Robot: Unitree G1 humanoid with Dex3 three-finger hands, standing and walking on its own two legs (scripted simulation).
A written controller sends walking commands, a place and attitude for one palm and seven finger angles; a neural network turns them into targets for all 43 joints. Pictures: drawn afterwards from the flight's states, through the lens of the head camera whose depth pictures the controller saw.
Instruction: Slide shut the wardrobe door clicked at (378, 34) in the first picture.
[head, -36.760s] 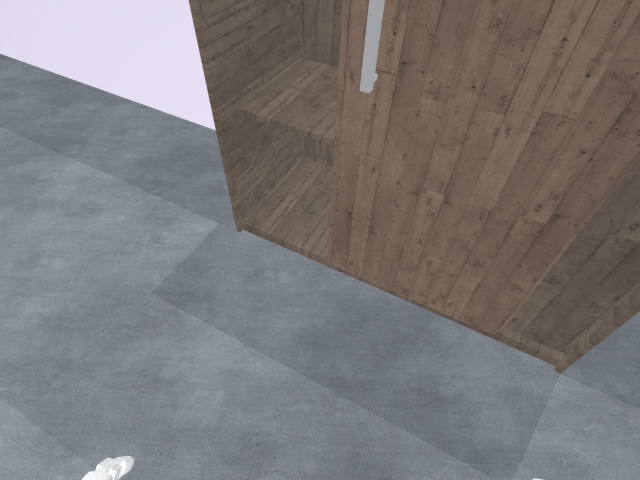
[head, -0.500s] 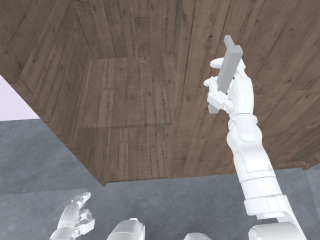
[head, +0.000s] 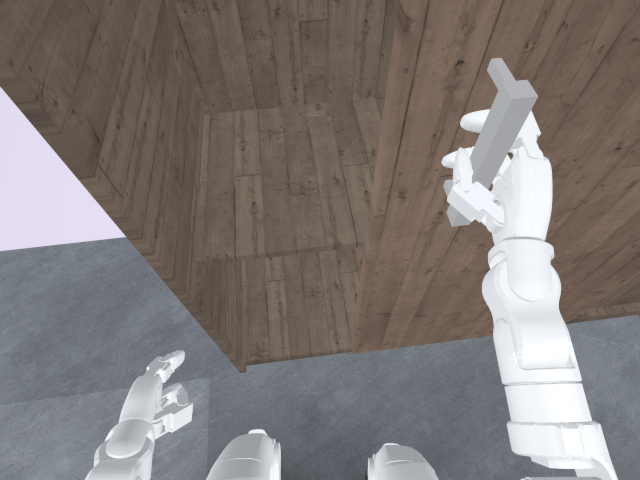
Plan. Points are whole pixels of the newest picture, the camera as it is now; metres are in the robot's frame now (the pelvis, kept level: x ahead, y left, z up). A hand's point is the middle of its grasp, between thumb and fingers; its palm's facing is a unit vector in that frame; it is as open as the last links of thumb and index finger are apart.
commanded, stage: step sideways, sliding the door along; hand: right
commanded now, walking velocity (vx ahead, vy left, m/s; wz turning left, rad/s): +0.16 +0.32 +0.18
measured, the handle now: (476, 152) +0.42 -0.18 +0.15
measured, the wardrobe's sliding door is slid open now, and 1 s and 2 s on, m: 0.32 0.05 0.00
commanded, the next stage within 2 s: stop walking and hold the door there in 1.66 s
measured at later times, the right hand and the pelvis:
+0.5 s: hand (346, 199) +0.37 -0.03 +0.15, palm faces +0.17 +0.98 -0.02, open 6.1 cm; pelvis +0.00 +0.10 +0.00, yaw +2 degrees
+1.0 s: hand (196, 219) +0.35 +0.12 +0.15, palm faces +0.09 +1.00 -0.03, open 6.1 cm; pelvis -0.02 +0.22 +0.00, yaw +3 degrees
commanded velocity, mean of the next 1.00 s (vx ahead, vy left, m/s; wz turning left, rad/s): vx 0.11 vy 0.31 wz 0.10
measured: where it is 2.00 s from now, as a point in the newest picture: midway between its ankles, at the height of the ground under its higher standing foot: outside the picture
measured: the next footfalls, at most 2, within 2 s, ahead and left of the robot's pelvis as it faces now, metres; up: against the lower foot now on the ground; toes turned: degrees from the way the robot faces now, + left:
left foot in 0.30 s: +0.07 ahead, +0.26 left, +0.00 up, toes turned +7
right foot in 0.48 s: +0.07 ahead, -0.02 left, +0.00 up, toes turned -3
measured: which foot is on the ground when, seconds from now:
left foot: up 0.00-0.28, down 0.30-0.48, up 0.50-0.82, down 0.84-1.00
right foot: down 0.00-0.34, up 0.36-0.46, down 0.48-0.84, up 0.86-1.00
